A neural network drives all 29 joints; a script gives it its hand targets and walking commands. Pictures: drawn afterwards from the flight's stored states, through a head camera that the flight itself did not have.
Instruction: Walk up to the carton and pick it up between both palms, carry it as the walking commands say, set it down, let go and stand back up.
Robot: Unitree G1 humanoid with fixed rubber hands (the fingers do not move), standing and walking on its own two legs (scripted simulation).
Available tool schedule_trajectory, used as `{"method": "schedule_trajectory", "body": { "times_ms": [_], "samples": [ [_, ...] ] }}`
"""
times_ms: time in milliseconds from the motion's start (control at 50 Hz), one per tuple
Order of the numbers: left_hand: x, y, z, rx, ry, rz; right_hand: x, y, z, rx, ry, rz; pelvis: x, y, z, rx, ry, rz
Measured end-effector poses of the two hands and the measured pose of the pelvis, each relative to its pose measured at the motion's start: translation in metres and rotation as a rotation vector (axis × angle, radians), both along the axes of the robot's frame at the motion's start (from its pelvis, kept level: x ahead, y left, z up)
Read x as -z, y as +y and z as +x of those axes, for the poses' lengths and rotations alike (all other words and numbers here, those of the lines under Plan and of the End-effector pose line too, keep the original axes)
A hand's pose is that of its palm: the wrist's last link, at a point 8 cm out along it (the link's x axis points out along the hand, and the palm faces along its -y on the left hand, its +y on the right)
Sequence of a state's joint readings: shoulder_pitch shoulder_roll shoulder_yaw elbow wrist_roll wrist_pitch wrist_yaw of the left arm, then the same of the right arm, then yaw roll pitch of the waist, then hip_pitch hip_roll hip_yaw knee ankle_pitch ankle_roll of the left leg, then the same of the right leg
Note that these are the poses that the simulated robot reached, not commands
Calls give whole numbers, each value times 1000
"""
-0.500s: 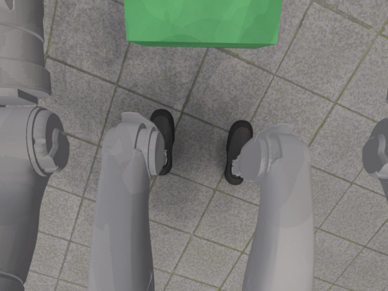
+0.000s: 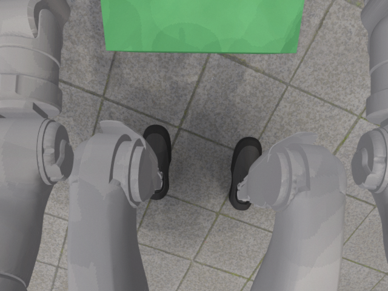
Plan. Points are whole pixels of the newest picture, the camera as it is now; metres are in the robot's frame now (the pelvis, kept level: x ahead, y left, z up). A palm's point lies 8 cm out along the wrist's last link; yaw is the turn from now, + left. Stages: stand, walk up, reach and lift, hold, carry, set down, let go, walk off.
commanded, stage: reach and lift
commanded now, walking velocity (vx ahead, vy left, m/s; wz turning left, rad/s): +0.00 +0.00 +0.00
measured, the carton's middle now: out of the picture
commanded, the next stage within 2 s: none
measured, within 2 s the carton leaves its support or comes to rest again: neither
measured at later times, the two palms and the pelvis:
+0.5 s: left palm out of the picture +0.55 +0.25 -0.23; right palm out of the picture +0.56 -0.21 -0.24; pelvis +0.01 +0.00 -0.05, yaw +0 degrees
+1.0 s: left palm out of the picture +0.54 +0.22 -0.23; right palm out of the picture +0.56 -0.17 -0.24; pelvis +0.00 +0.00 -0.04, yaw +0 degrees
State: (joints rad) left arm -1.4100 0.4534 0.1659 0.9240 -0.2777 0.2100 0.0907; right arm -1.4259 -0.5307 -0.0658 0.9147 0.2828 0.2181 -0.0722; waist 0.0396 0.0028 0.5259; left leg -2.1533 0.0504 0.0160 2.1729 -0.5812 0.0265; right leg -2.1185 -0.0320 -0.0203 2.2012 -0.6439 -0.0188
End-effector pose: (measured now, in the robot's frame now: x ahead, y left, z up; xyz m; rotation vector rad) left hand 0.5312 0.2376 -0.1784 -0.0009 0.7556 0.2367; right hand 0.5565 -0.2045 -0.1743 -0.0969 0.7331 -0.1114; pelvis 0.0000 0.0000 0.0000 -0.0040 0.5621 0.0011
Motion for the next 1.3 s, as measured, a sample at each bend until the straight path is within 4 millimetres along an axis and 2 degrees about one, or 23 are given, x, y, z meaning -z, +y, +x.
{"method": "schedule_trajectory", "body": {
  "times_ms": [120, 260, 360, 460, 600, 720, 840, 1060, 1300],
  "samples": [
    [18, 14, 3, -19, -14, 20, 34, 2, -6, 9, 34, 6, 19, 1, 3, -2, 1, 4],
    [45, 23, 3, -4, 19, 42, 52, 0, 3, -5, 16, 0, 42, 2, 4, -6, 10, 2],
    [53, 25, 6, -1, 36, 49, 64, -4, 3, -1, 26, 13, 51, 1, 6, 2, 7, 10],
    [50, 18, 14, -4, 2, 36, 65, -9, 6, -12, 6, 8, 53, -1, 8, 1, 6, 13],
    [53, 5, 18, 8, 8, 23, 68, -12, 0, -14, 32, 0, 50, -5, 11, 6, 8, 13],
    [56, 2, 13, 3, 21, 19, 67, -10, -1, -20, 29, -7, 49, -5, 10, 8, 8, 9],
    [55, 0, 10, 6, 25, 15, 65, 1, -1, -29, 26, 6, 46, -4, 7, 7, 10, 10],
    [53, -14, 11, 0, 25, 15, 61, 40, 4, -60, 25, 49, 43, 1, 2, 6, 11, 7],
    [53, -15, 11, 1, 18, 26, 63, 41, 1, -37, 16, 41, 41, 5, 0, -1, 17, 5]
  ]
}}
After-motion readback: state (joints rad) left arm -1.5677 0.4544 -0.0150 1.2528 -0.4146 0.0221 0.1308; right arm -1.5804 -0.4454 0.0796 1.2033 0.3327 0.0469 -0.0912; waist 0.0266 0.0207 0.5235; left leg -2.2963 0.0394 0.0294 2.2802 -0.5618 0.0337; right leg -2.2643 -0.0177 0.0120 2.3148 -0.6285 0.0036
